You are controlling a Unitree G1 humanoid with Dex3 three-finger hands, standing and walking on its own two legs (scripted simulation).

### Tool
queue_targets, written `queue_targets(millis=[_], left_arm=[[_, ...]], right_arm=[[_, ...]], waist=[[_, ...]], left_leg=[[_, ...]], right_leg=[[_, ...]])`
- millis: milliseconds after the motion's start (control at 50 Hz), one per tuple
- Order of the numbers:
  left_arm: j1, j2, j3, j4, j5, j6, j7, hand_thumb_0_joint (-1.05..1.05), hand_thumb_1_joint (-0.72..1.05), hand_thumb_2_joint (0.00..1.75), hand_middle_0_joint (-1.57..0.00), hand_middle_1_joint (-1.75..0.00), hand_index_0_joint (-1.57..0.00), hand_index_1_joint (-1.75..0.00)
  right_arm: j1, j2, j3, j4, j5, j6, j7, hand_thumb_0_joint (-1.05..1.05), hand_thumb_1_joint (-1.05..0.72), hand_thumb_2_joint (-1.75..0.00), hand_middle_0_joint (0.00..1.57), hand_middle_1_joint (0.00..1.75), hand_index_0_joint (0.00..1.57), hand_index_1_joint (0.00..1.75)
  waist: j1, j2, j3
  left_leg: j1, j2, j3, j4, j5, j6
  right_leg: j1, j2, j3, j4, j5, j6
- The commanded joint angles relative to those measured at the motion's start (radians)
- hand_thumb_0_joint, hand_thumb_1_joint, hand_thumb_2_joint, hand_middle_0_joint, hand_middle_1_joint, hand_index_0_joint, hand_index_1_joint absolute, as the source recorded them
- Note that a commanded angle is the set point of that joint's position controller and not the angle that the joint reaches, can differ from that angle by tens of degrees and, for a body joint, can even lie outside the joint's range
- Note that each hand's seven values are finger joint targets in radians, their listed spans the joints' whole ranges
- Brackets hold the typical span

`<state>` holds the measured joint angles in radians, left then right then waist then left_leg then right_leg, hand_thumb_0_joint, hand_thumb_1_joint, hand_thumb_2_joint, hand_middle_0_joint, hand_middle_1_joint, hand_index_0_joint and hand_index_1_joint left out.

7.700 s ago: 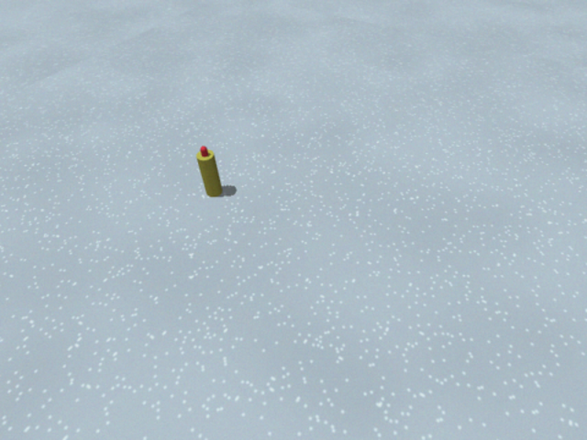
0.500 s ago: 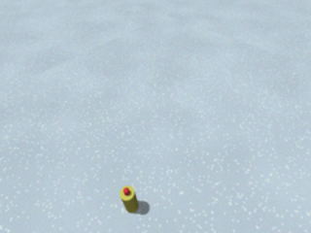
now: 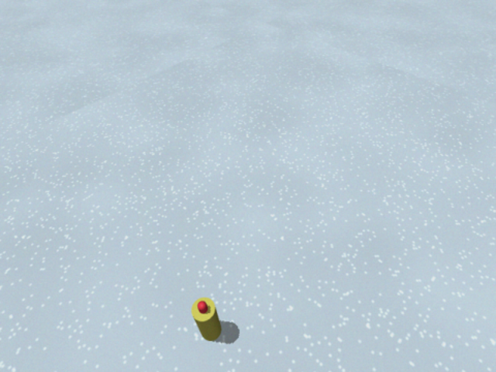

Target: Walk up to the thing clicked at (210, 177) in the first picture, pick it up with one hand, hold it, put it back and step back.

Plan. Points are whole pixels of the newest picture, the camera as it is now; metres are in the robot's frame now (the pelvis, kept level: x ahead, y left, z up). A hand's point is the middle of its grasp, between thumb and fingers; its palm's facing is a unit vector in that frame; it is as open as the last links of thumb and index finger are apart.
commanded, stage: go down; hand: left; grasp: from the side
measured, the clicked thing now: (206, 318) +0.42 +0.20 -0.65
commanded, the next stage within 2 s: none
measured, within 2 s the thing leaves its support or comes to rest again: neither
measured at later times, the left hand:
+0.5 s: hand out of the picture +0.15 +0.27 -0.17, palm faces +0.03 -0.94 -0.35, open 14.6 cm
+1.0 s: hand out of the picture +0.13 +0.28 -0.19, palm faces +0.06 -0.94 -0.33, open 17.5 cm
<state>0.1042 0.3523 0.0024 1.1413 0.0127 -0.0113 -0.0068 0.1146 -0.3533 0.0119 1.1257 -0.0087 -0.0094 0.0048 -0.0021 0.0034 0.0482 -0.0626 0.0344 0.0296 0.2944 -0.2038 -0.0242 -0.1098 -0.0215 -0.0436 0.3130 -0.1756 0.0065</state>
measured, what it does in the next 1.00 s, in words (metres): lowers itself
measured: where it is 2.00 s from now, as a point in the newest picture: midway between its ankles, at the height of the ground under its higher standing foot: outside the picture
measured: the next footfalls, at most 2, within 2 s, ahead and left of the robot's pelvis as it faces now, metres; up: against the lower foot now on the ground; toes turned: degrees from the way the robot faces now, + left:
none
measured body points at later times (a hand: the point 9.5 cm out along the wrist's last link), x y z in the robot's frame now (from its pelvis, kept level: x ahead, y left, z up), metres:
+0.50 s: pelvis -0.01 +0.01 -0.03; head +0.05 +0.02 +0.42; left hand +0.15 +0.32 -0.14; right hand +0.09 -0.25 -0.14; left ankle -0.03 +0.13 -0.75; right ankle +0.00 -0.12 -0.75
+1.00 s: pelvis -0.01 +0.02 -0.08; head +0.06 +0.04 +0.37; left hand +0.13 +0.33 -0.17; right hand +0.16 -0.22 -0.15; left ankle -0.03 +0.13 -0.75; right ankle +0.00 -0.12 -0.75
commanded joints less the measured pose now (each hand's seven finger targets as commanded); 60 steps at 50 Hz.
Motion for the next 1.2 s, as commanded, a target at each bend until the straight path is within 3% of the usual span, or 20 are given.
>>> queue_targets(millis=[0,60,80,100,120,140,180,220,260,280,320,380,400,520,600,760,860,1020,1140,1180], left_arm=[[-0.028,0.214,0.04,-0.06,-0.005,-0.02,0.016,0.0,0.9,0.9,-0.2,-0.3,-0.2,-0.3],[-0.03,0.213,0.04,-0.062,-0.005,-0.019,0.017,0.0,0.82,0.82,-0.28,-0.22,-0.25,-0.23],[-0.381,0.047,0.049,-0.413,-0.056,-0.105,0.033,0.0,0.74,0.74,-0.2,-0.14,-0.17,-0.15],[-0.46,0.094,0.063,-0.33,-0.053,-0.09,0.037,0.0,0.66,0.66,-0.12,-0.06,-0.09,-0.07],[-0.295,0.186,0.124,-0.159,-0.031,-0.049,0.042,0.0,0.58,0.58,-0.04,-0.01,-0.01,-0.01],[-0.215,0.2,0.151,-0.111,-0.025,-0.033,0.03,0.0,0.5,0.5,-0.02,-0.03,-0.01,-0.03],[-0.296,0.277,0.195,-0.201,0.01,-0.043,0.014,0.0,0.34,0.34,-0.02,-0.04,-0.02,-0.03],[-0.116,0.228,0.208,-0.094,0.053,-0.014,-0.013,0.0,0.26,0.18,-0.03,-0.04,-0.04,-0.04],[-0.043,0.252,0.257,-0.189,0.068,0.009,-0.017,0.0,0.15,0.14,-0.05,-0.03,-0.05,-0.03],[-0.045,0.24,0.251,-0.237,0.068,0.029,-0.013,0.0,0.08,0.11,-0.06,-0.03,-0.06,-0.02],[-0.063,0.185,0.214,-0.281,0.064,0.083,-0.009,0.0,0.01,0.08,-0.06,-0.02,-0.06,-0.01],[-0.084,0.186,0.215,-0.321,0.064,0.145,-0.007,0.0,-0.2,0.05,-0.08,-0.02,-0.07,-0.02],[-0.078,0.154,0.194,-0.349,0.058,0.157,-0.011,0.0,-0.27,0.05,-0.07,-0.01,-0.06,-0.02],[-0.06,0.149,0.219,-0.531,0.036,0.173,-0.015,0.0,-0.51,0.04,-0.07,-0.04,-0.06,-0.05],[0.017,0.169,0.244,-0.671,0.035,0.179,-0.016,0.0,-0.53,0.03,-0.08,-0.05,-0.07,-0.06],[0.126,0.162,0.24,-0.877,0.029,0.267,-0.02,0.0,-0.6,0.03,-0.08,-0.04,-0.07,-0.06],[0.199,0.128,0.229,-0.913,0.017,0.316,-0.019,0.0,-0.6,0.04,-0.08,-0.04,-0.06,-0.06],[0.246,0.16,0.272,-1.003,0.001,0.329,-0.024,0.0,-0.55,0.07,-0.07,-0.05,-0.05,-0.06],[0.256,0.184,0.31,-1.006,-0.009,0.313,-0.035,0.0,-0.53,0.07,-0.07,-0.05,-0.05,-0.06],[0.165,0.204,0.325,-0.999,-0.009,0.291,-0.043,0.0,-0.52,0.07,-0.06,-0.04,-0.05,-0.05]], right_arm=[[-0.033,-0.21,-0.045,-0.057,-0.002,-0.02,-0.015,0.0,-0.9,-0.9,0.2,0.3,0.2,0.3],[-0.038,-0.214,-0.046,-0.057,-0.001,-0.02,-0.016,0.0,-0.98,-0.93,0.21,0.3,0.2,0.3],[-0.005,-0.039,-0.011,-0.329,0.067,-0.064,-0.036,0.0,-1.0,-0.92,0.2,0.3,0.2,0.3],[0.05,-0.065,-0.012,-0.268,0.07,-0.062,-0.044,0.0,-1.0,-0.93,0.2,0.3,0.2,0.3],[0.07,-0.092,-0.025,-0.257,0.064,-0.051,-0.049,0.0,-1.02,-0.93,0.2,0.3,0.2,0.3],[0.078,-0.098,-0.04,-0.285,0.063,-0.043,-0.047,0.0,-1.0,-0.93,0.2,0.3,0.2,0.3],[0.112,-0.096,-0.071,-0.326,0.05,-0.052,-0.058,0.0,-0.99,-0.92,0.2,0.3,0.2,0.3],[0.152,-0.088,-0.089,-0.352,0.032,-0.056,-0.049,0.0,-0.98,-0.92,0.2,0.3,0.2,0.3],[0.151,-0.081,-0.103,-0.406,0.032,-0.061,-0.047,0.0,-0.96,-0.91,0.2,0.3,0.2,0.3],[0.143,-0.08,-0.104,-0.435,0.037,-0.061,-0.048,0.0,-0.96,-0.91,0.2,0.3,0.2,0.3],[0.112,-0.071,-0.095,-0.476,0.041,-0.061,-0.049,0.0,-0.94,-0.91,0.2,0.3,0.2,0.3],[0.085,-0.067,-0.093,-0.525,0.045,-0.071,-0.047,0.0,-0.92,-0.9,0.2,0.3,0.2,0.3],[0.091,-0.06,-0.091,-0.533,0.044,-0.076,-0.046,0.0,-0.92,-0.9,0.2,0.3,0.2,0.3],[0.122,-0.057,-0.094,-0.574,0.04,-0.119,-0.047,0.0,-0.88,-0.89,0.2,0.3,0.2,0.3],[0.127,-0.054,-0.098,-0.606,0.038,-0.14,-0.056,0.0,-0.85,-0.89,0.2,0.3,0.2,0.3],[0.111,-0.051,-0.088,-0.657,0.033,-0.162,-0.08,0.0,-0.85,-0.88,0.2,0.3,0.2,0.3],[0.115,-0.034,-0.08,-0.683,0.028,-0.179,-0.098,0.0,-0.85,-0.89,0.2,0.3,0.2,0.3],[0.116,-0.032,-0.077,-0.707,0.022,-0.199,-0.116,0.0,-0.87,-0.89,0.2,0.3,0.2,0.3],[0.109,-0.024,-0.074,-0.717,0.018,-0.209,-0.124,0.0,-0.89,-0.9,0.2,0.3,0.2,0.3],[0.109,-0.027,-0.072,-0.716,0.018,-0.216,-0.126,0.0,-0.9,-0.9,0.2,0.3,0.2,0.3]], waist=[[0.003,0.005,-0.086],[0.005,0.007,-0.093],[-0.116,0.015,0.009],[-0.082,-0.026,-0.034],[-0.063,-0.052,-0.017],[-0.029,-0.044,-0.024],[-0.016,-0.024,-0.199],[-0.006,-0.018,-0.259],[0.044,0.04,-0.367],[0.043,0.058,-0.373],[0.021,0.067,-0.286],[0.002,0.013,-0.225],[-0.004,0.016,-0.221],[-0.021,0.021,-0.277],[-0.015,0.056,-0.349],[-0.022,0.109,-0.342],[-0.044,0.064,-0.352],[-0.04,0.086,-0.398],[-0.032,0.08,-0.374],[-0.049,0.086,-0.37]], left_leg=[[-0.006,0.111,-0.081,-0.04,0.198,0.033],[0.005,0.116,-0.083,-0.035,0.235,0.033],[-0.145,-0.036,0.023,0.045,0.083,0.035],[-0.153,-0.038,0.017,0.06,0.056,0.042],[-0.195,-0.046,0.017,0.086,0.028,0.045],[-0.226,-0.044,0.021,0.115,0.041,0.041],[-0.216,-0.046,0.017,0.165,0.099,0.04],[-0.272,-0.053,0.008,0.234,0.161,0.036],[-0.259,-0.063,0.011,0.251,0.215,0.027],[-0.242,-0.063,0.01,0.238,0.23,0.022],[-0.266,-0.055,0.0,0.234,0.196,0.016],[-0.337,-0.042,-0.005,0.275,0.11,0.023],[-0.35,-0.039,-0.007,0.287,0.095,0.022],[-0.426,-0.023,-0.025,0.392,0.051,0.018],[-0.44,-0.023,-0.031,0.463,0.104,0.015],[-0.493,-0.005,-0.071,0.51,0.098,0.002],[-0.549,-0.013,-0.062,0.573,0.09,0.014],[-0.593,-0.012,-0.072,0.637,0.124,0.015],[-0.67,-0.024,-0.064,0.667,0.012,0.024],[-0.691,-0.019,-0.068,0.68,-0.014,0.025]], right_leg=[[0.036,-0.124,0.098,-0.035,0.204,-0.028],[0.041,-0.124,0.093,-0.026,0.235,-0.029],[-0.182,0.01,0.02,0.024,0.131,-0.012],[-0.134,0.007,0.013,0.029,0.085,-0.008],[-0.146,0.01,0.003,0.041,0.04,-0.013],[-0.152,0.011,0.0,0.066,0.033,-0.016],[-0.116,0.0,0.013,0.127,0.107,-0.012],[-0.121,0.0,0.011,0.201,0.177,-0.016],[-0.063,-0.002,0.016,0.223,0.219,-0.022],[-0.062,0.002,0.013,0.22,0.223,-0.024],[-0.133,0.011,0.004,0.205,0.164,-0.029],[-0.217,0.019,-0.007,0.231,0.069,-0.027],[-0.245,0.023,-0.01,0.25,0.05,-0.029],[-0.355,0.029,-0.018,0.369,0.001,-0.025],[-0.381,0.021,-0.014,0.441,0.044,-0.024],[-0.475,0.026,-0.027,0.52,-0.002,-0.027],[-0.497,0.024,-0.028,0.549,0.005,-0.022],[-0.538,0.024,-0.029,0.617,0.022,-0.025],[-0.575,0.023,-0.025,0.627,-0.044,-0.023],[-0.61,0.02,-0.02,0.643,-0.07,-0.025]])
